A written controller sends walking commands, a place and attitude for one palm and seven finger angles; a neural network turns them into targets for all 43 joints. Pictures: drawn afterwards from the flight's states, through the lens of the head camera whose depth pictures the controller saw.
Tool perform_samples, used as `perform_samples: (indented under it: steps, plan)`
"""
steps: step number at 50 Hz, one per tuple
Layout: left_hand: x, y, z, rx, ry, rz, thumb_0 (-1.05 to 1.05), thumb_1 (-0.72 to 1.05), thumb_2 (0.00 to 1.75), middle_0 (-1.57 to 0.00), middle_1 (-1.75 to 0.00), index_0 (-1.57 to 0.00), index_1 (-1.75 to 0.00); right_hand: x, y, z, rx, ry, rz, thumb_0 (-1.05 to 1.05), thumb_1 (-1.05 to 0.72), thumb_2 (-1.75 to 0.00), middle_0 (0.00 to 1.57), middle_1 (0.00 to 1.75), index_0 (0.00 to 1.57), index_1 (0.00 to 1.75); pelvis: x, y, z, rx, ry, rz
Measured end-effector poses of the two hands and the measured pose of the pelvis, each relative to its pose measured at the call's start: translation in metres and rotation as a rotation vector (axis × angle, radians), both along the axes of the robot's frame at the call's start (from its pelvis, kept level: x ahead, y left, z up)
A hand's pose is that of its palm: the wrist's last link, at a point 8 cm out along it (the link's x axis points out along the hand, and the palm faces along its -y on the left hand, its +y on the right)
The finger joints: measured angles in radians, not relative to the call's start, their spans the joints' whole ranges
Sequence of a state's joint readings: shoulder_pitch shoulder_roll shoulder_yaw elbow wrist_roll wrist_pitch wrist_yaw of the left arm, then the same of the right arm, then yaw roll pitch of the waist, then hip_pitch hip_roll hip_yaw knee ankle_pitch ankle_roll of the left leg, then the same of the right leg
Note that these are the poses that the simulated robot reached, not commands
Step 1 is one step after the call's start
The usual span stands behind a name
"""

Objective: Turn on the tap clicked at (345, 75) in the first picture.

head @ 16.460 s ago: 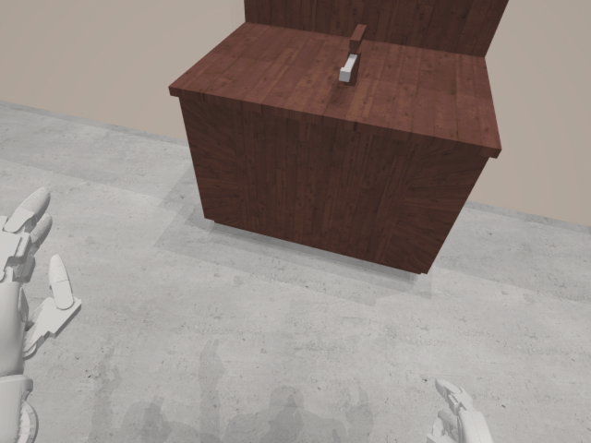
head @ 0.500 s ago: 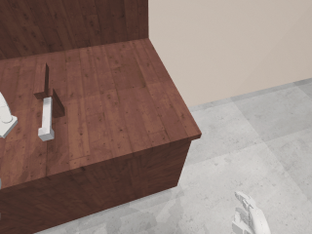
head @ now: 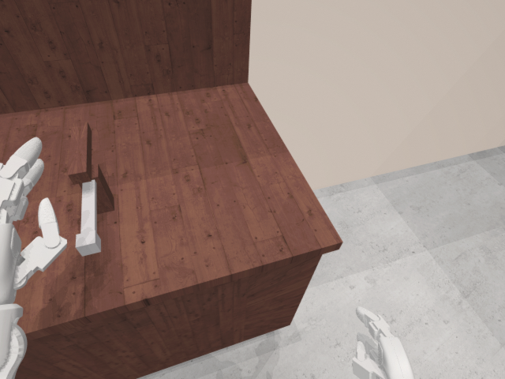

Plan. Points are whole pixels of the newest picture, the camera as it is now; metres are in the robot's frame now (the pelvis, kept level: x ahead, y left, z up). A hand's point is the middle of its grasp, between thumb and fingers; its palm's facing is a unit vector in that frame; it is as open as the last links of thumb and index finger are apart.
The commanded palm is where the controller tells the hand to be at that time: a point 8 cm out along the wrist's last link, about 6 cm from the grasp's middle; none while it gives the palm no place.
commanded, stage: come to a stop and stand still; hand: left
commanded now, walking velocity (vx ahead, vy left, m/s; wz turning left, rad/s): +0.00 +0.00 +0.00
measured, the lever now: (88, 243) +0.29 +0.29 +0.04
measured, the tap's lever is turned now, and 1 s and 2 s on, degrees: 0 0 0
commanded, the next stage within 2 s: look again from close up in 0.34 s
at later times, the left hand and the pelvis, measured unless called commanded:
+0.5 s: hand (65, 238) +0.23 +0.25 +0.16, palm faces +0.40 -0.84 -0.38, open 7.4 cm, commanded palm +0.17 +0.28 +0.18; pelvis +0.01 -0.01 +0.00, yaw +1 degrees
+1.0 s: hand (71, 252) +0.21 +0.23 +0.16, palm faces +0.38 -0.85 -0.36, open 7.4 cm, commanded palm +0.15 +0.27 +0.18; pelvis +0.00 -0.01 +0.00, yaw +1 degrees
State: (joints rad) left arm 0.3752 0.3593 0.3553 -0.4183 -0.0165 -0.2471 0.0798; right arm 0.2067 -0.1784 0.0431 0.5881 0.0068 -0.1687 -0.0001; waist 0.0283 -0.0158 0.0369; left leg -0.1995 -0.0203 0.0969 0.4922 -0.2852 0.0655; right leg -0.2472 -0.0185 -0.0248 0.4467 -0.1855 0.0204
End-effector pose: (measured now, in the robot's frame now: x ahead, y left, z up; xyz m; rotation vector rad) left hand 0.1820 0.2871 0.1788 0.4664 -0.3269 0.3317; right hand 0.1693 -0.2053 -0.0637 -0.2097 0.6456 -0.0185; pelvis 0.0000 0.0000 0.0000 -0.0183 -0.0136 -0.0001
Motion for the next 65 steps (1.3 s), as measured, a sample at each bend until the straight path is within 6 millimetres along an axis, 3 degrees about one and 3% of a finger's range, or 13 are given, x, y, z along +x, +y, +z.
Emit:
perform_samples:
  steps: [3, 6, 15, 22, 27, 33, 42, 54, 65]
  plan:
    - [0.008, 0.007, -0.017, -0.032, 0.075, 0.02, 0.01, 0.89, 0.89, -0.21, -0.31, -0.21, -0.3, 0.014, 0.003, 0.005, -0.01, -0.01, 0.005, 0.01, -0.9, -0.89, 0.2, 0.3, 0.21, 0.3, 0.006, 0.001, 0.001, 0.001, 0.004, 0.004]
    - [0.014, 0.01, -0.022, -0.053, 0.087, 0.032, 0.01, 0.88, 0.89, -0.21, -0.31, -0.21, -0.3, 0.025, 0.003, 0.009, -0.032, -0.007, 0.017, 0.01, -0.9, -0.89, 0.2, 0.3, 0.21, 0.3, 0.009, 0.0, 0.001, 0.001, 0.004, 0.011]
    - [0.012, 0.0, 0.008, 0.001, -0.026, -0.01, 0.01, 0.88, 0.89, -0.21, -0.31, -0.21, -0.3, 0.036, -0.004, 0.013, -0.06, 0.003, 0.017, 0.01, -0.9, -0.89, 0.2, 0.3, 0.21, 0.3, 0.017, -0.002, 0.001, -0.008, 0.006, 0.023]
    - [0.01, 0.005, 0.0, -0.009, 0.043, 0.04, 0.01, 0.89, 0.89, -0.21, -0.31, -0.21, -0.3, 0.023, -0.013, 0.004, -0.041, 0.039, -0.022, 0.01, -0.9, -0.89, 0.2, 0.3, 0.2, 0.29, 0.017, -0.004, 0.003, -0.005, 0.007, 0.021]
    - [0.006, -0.003, -0.01, -0.054, 0.081, 0.045, 0.01, 0.89, 0.89, -0.21, -0.31, -0.21, -0.3, 0.009, -0.019, 0.0, -0.044, 0.066, -0.038, 0.01, -0.9, -0.89, 0.2, 0.3, 0.2, 0.29, 0.012, -0.008, 0.003, -0.002, 0.002, 0.021]
    - [-0.001, -0.013, -0.007, -0.05, 0.063, 0.021, 0.01, 0.88, 0.89, -0.21, -0.31, -0.21, -0.3, -0.003, -0.028, -0.001, -0.054, 0.074, -0.052, 0.01, -0.9, -0.89, 0.2, 0.3, 0.2, 0.29, 0.006, -0.012, 0.004, -0.001, -0.002, 0.02]
    - [-0.006, -0.009, -0.004, -0.037, 0.059, 0.039, 0.01, 0.88, 0.89, -0.21, -0.31, -0.21, -0.3, -0.011, -0.036, 0.002, -0.059, 0.057, -0.071, 0.01, -0.9, -0.89, 0.2, 0.3, 0.2, 0.29, 0.001, -0.014, 0.004, -0.001, -0.003, 0.013]
    - [-0.013, -0.014, 0.0, -0.016, 0.035, 0.009, 0.01, 0.89, 0.89, -0.21, -0.31, -0.21, -0.3, -0.009, -0.029, 0.004, -0.06, 0.041, -0.044, 0.01, -0.9, -0.89, 0.2, 0.3, 0.2, 0.29, -0.011, -0.015, 0.003, 0.003, 0.001, 0.01]
    - [-0.042, -0.028, 0.006, 0.066, 0.016, -0.002, 0.01, 0.89, 0.89, -0.21, -0.31, -0.21, -0.3, -0.022, -0.028, -0.01, -0.035, 0.036, 0.002, 0.01, -0.9, -0.89, 0.2, 0.3, 0.21, 0.3, -0.037, -0.028, -0.006, 0.017, 0.011, 0.009]
